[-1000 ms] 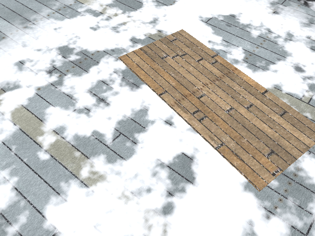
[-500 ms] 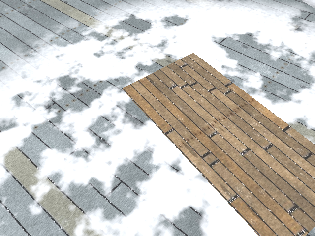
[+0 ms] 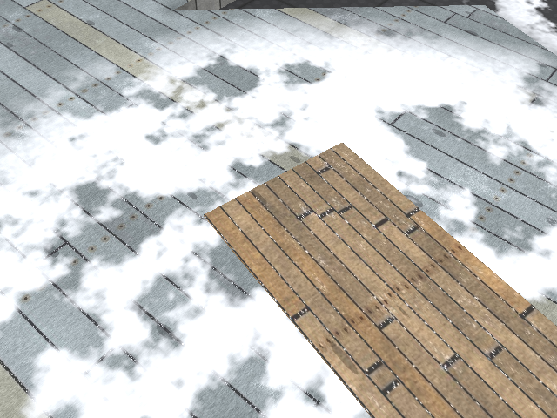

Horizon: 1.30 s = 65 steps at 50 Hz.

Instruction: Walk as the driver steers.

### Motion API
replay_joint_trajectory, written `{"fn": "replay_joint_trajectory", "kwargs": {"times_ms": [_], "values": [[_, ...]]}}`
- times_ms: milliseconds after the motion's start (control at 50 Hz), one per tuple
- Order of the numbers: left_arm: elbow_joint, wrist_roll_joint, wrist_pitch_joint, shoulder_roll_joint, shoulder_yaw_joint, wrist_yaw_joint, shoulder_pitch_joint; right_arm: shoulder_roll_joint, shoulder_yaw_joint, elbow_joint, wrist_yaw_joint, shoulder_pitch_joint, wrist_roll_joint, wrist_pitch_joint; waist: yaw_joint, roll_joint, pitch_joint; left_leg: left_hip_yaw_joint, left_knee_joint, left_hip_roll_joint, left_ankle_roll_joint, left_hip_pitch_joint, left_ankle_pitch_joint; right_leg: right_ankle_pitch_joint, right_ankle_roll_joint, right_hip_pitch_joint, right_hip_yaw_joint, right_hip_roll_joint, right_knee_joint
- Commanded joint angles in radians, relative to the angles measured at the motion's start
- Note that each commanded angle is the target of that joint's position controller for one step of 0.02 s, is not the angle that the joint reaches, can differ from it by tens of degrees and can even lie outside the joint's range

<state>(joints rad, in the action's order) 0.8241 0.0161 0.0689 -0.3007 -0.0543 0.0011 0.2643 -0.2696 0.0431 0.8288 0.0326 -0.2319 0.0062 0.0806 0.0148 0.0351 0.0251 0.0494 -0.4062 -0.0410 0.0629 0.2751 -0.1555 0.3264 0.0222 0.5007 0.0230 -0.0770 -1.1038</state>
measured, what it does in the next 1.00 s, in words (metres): walks ahead, turning left: right foot, then left foot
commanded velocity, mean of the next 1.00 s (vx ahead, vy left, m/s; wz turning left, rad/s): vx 0.50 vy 0.00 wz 0.25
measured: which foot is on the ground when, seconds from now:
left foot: down 0.00-0.36, up 0.38-0.88, down 0.90-1.00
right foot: up 0.00-0.32, down 0.34-0.90, up 0.92-1.00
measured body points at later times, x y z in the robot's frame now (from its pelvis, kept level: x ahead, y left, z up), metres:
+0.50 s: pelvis +0.28 -0.07 +0.00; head +0.31 -0.08 +0.45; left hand +0.39 +0.20 -0.11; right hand +0.34 -0.35 -0.14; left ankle +0.20 +0.08 -0.65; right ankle +0.32 -0.16 -0.74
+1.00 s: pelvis +0.55 +0.01 -0.02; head +0.59 +0.03 +0.43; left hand +0.55 +0.30 -0.14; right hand +0.77 -0.21 -0.12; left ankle +0.60 +0.09 -0.74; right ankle +0.44 -0.17 -0.64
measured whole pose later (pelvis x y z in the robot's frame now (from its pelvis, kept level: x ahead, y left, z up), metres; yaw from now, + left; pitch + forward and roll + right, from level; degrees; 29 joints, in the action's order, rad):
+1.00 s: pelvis +0.55 +0.01 -0.02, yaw +18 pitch +1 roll -1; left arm 0.87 0.02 0.10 -0.28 -0.06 0.00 0.23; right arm -0.29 0.08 0.75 0.04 -0.16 -0.02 0.05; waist 0.00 0.00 0.07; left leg 0.02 -0.58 -0.07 0.10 0.42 -0.19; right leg 0.45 0.00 0.29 0.00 -0.04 -1.19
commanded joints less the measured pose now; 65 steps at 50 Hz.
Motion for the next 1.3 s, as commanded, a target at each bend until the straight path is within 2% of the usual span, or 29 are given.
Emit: {"fn": "replay_joint_trajectory", "kwargs": {"times_ms": [20, 140, 240, 300, 320, 340, 360, 380, 400, 420, 440, 460, 500, 600, 700, 780, 840, 880, 900, 920, 940, 960, 980, 1000, 1020, 1080, 1180, 1240, 1300], "values": [[-0.054, -0.009, -0.006, -0.057, -0.018, 0.007, 0.03, -0.133, 0.031, -0.045, -0.005, 0.02, -0.001, 0.026, -0.029, -0.119, -0.032, -0.266, 0.269, 0.27, 0.186, -0.087, 0.107, -0.094, -0.021, 0.121, 0.04, -0.069, 0.063], [-0.102, -0.011, 0.007, -0.023, -0.002, -0.007, -0.173, -0.17, 0.04, 0.002, -0.028, -0.057, -0.014, 0.015, 0.031, -0.09, 0.016, -0.121, 0.295, 0.219, 0.142, -0.113, 0.166, -0.402, -0.04, 0.114, 0.0, -0.037, 0.429], [-0.147, 0.001, 0.018, -0.037, 0.001, -0.032, -0.296, -0.188, 0.048, 0.053, -0.033, -0.139, -0.026, -0.008, 0.066, -0.093, 0.048, -0.133, 0.242, 0.28, 0.129, -0.256, 0.162, -0.377, -0.013, 0.126, 0.0, -0.009, 0.565], [-0.143, -0.001, 0.024, -0.071, -0.01, -0.041, -0.253, -0.204, 0.056, 0.064, -0.039, -0.126, -0.029, -0.024, 0.021, -0.115, 0.018, -0.14, 0.15, 0.307, 0.102, -0.328, 0.319, -0.267, 0.027, 0.042, -0.018, 0.018, 0.604], [-0.119, -0.004, 0.026, -0.093, -0.024, -0.039, -0.168, -0.206, 0.056, 0.061, -0.041, -0.103, -0.031, -0.029, -0.033, -0.116, -0.031, -0.112, 0.049, 0.281, 0.083, -0.322, 0.475, -0.258, 0.049, -0.085, -0.049, 0.049, 0.631], [-0.069, -0.008, 0.025, -0.141, -0.049, -0.031, -0.012, -0.176, 0.045, 0.058, -0.043, -0.106, -0.024, -0.033, -0.098, -0.094, -0.136, -0.07, -0.14, 0.225, 0.055, -0.259, 0.531, -0.273, 0.08, -0.314, -0.056, 0.056, 0.626], [-0.038, -0.016, 0.02, -0.218, -0.07, -0.021, 0.164, -0.119, 0.02, 0.031, -0.045, -0.126, 0.003, -0.032, -0.149, 0.045, -0.295, -0.019, -0.468, 0.156, 0.015, -0.056, 0.242, -0.301, 0.145, -0.615, 0.168, -0.138, 0.595], [-0.02, -0.015, 0.015, -0.266, -0.077, -0.026, 0.183, -0.01, -0.01, 0.028, -0.034, -0.248, -0.008, -0.009, -0.078, 0.304, -0.387, -0.063, -0.766, -0.025, -0.035, 0.33, -0.402, -0.052, 0.293, -0.89, 0.628, -0.319, 0.732], [-0.036, -0.007, 0.017, -0.16, -0.051, -0.026, 0.164, -0.128, 0.016, 0.041, -0.029, -0.174, -0.034, 0.009, -0.127, 0.161, -0.325, -0.188, -0.872, 0.027, -0.022, 0.439, -0.43, 0.089, 0.255, -0.841, 0.639, -0.302, 0.794], [-0.045, -0.011, 0.021, -0.126, -0.039, -0.022, 0.094, -0.169, 0.03, 0.013, -0.025, -0.084, -0.057, 0.02, -0.119, 0.111, -0.19, -0.177, -0.874, 0.072, -0.006, 0.488, -0.334, 0.054, 0.211, -0.716, 0.49, -0.278, 0.814], [-0.053, -0.017, 0.023, -0.108, -0.032, -0.02, 0.027, -0.159, 0.03, 0.008, -0.031, -0.044, -0.054, 0.02, -0.088, 0.04, -0.126, -0.155, -0.833, 0.122, -0.01, 0.452, -0.241, -0.039, 0.189, -0.589, 0.382, -0.243, 0.842], [-0.054, -0.021, 0.028, -0.077, -0.025, -0.021, -0.02, -0.149, 0.035, 0.009, -0.035, -0.029, -0.041, 0.013, -0.064, 0.034, -0.071, -0.155, -0.779, 0.149, -0.018, 0.421, -0.179, -0.115, 0.177, -0.494, 0.297, -0.21, 0.877], [-0.045, -0.032, 0.042, -0.053, -0.021, -0.021, -0.054, -0.113, 0.037, 0.024, -0.035, -0.074, -0.04, -0.013, -0.021, 0.065, -0.056, -0.165, -0.739, 0.177, -0.03, 0.327, -0.114, -0.203, 0.166, -0.396, 0.188, -0.179, 0.934], [-0.001, -0.037, 0.052, -0.085, -0.034, -0.004, -0.034, -0.076, 0.037, -0.007, -0.036, -0.008, -0.032, -0.04, -0.015, 0.019, 0.007, -0.183, -0.588, 0.171, -0.06, 0.423, 0.064, -0.37, 0.168, -0.384, 0.0, -0.169, 0.991], [0.024, -0.027, 0.04, -0.111, -0.038, 0.013, -0.005, -0.042, 0.022, -0.062, -0.008, 0.141, -0.023, -0.03, -0.067, 0.001, 0.051, -0.081, -0.321, 0.152, -0.051, 0.387, 0.253, -0.409, 0.133, -0.421, -0.15, -0.148, 1.011], [0.059, -0.011, 0.008, -0.131, -0.048, 0.018, 0.059, -0.037, 0.016, -0.128, 0.017, 0.238, -0.026, -0.031, -0.094, -0.006, 0.079, -0.032, -0.228, 0.135, -0.018, 0.449, 0.174, -0.53, 0.126, -0.59, -0.191, -0.2, 0.942], [0.05, -0.002, -0.018, -0.167, -0.06, 0.028, 0.03, -0.073, 0.035, -0.153, 0.032, 0.201, -0.028, -0.037, -0.04, 0.039, 0.023, 0.044, -0.218, 0.064, 0.031, 0.333, 0.029, -0.938, 0.096, -0.653, -0.23, -0.213, 0.786], [0.038, 0.001, -0.035, -0.186, -0.064, 0.037, -0.001, -0.14, 0.074, -0.118, 0.028, 0.005, -0.033, -0.042, 0.078, 0.052, -0.09, 0.077, -0.187, -0.012, 0.085, 0.063, -0.008, -1.111, 0.063, -0.599, -0.255, -0.186, 0.498], [0.026, -0.002, -0.032, -0.177, -0.058, 0.04, -0.009, -0.208, 0.11, -0.077, 0.01, -0.163, -0.033, -0.048, 0.161, -0.002, -0.175, -0.014, -0.124, 0.004, 0.13, -0.226, 0.029, -0.918, 0.023, -0.416, -0.26, -0.143, 0.237], [-0.021, -0.04, -0.009, -0.038, -0.018, 0.026, 0.064, -0.314, 0.132, -0.066, -0.009, -0.196, -0.038, -0.052, 0.077, -0.255, -0.244, -0.494, -0.087, 0.254, 0.279, -0.569, -0.047, -0.073, -0.042, 0.025, -0.233, 0.027, -0.126], [-0.041, -0.017, 0.038, -0.044, -0.005, 0.008, 0.04, -0.29, 0.115, -0.101, -0.004, -0.199, -0.028, -0.036, 0.081, -0.216, -0.394, -0.908, 0.079, 0.384, 0.394, -0.702, -0.166, 0.29, -0.043, 0.213, 0.015, 0.138, -0.299], [-0.071, 0.024, 0.067, -0.109, -0.024, -0.006, -0.077, -0.22, 0.094, -0.098, -0.001, -0.175, -0.019, -0.024, 0.114, -0.137, -0.288, -0.775, 0.116, 0.354, 0.328, -0.643, -0.132, 0.209, -0.017, 0.311, 0.079, 0.072, -0.305], [-0.081, 0.027, 0.083, -0.106, -0.021, -0.008, -0.108, -0.186, 0.086, -0.102, -0.001, -0.12, -0.024, -0.015, 0.081, -0.089, -0.178, -0.625, 0.117, 0.31, 0.286, -0.498, -0.061, 0.115, 0.001, 0.306, 0.068, 0.026, -0.222], [-0.067, 0.004, 0.086, -0.103, -0.026, 0.001, -0.107, -0.156, 0.077, -0.116, -0.002, -0.047, -0.025, -0.013, 0.033, -0.033, -0.111, -0.519, 0.124, 0.264, 0.252, -0.348, 0.035, 0.055, -0.003, 0.245, 0.062, -0.012, -0.128], [-0.059, -0.014, 0.075, -0.117, -0.035, 0.005, -0.093, -0.124, 0.065, -0.134, -0.005, 0.0, -0.018, -0.012, -0.002, -0.044, -0.082, -0.45, 0.144, 0.231, 0.236, -0.242, 0.126, 0.014, -0.013, 0.172, 0.063, -0.036, -0.063], [-0.061, -0.028, 0.038, -0.087, -0.035, 0.005, -0.066, -0.136, 0.065, -0.146, -0.02, 0.009, -0.016, -0.009, -0.037, -0.07, -0.067, -0.362, 0.186, 0.198, 0.239, -0.104, 0.266, -0.052, -0.059, 0.092, 0.038, -0.043, 0.052], [-0.101, -0.025, 0.034, -0.033, -0.01, -0.003, -0.224, -0.149, 0.064, -0.111, -0.043, -0.067, -0.018, -0.012, 0.029, -0.105, -0.027, -0.223, 0.2, 0.127, 0.166, -0.043, 0.237, -0.387, -0.086, 0.046, 0.002, -0.005, 0.418], [-0.124, -0.01, 0.043, -0.041, -0.007, -0.017, -0.306, -0.158, 0.063, -0.082, -0.042, -0.117, -0.019, -0.011, 0.071, -0.119, 0.001, -0.254, 0.206, 0.16, 0.154, -0.074, 0.117, -0.488, -0.07, 0.021, 0.001, 0.018, 0.532], [-0.145, -0.01, 0.053, -0.068, -0.011, -0.03, -0.344, -0.158, 0.063, -0.055, -0.044, -0.154, -0.022, -0.017, 0.078, -0.118, 0.023, -0.306, 0.144, 0.222, 0.151, -0.212, 0.15, -0.407, -0.032, 0.088, 0.017, 0.023, 0.595]]}}
Velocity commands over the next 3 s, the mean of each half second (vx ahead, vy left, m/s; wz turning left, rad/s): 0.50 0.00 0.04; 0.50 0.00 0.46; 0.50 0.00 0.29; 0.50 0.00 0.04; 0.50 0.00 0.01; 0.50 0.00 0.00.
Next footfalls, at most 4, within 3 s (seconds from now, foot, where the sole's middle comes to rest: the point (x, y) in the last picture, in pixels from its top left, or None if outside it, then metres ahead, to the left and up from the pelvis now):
0.34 right None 0.37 -0.16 -0.78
0.90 left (237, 354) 0.64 0.10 -0.78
1.40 right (270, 240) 0.99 0.02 -0.78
1.92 left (159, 195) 1.17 0.36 -0.78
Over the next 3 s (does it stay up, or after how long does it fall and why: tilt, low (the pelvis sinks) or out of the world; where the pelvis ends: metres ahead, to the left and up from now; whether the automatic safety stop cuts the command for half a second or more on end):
stays up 1.60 0.44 -0.02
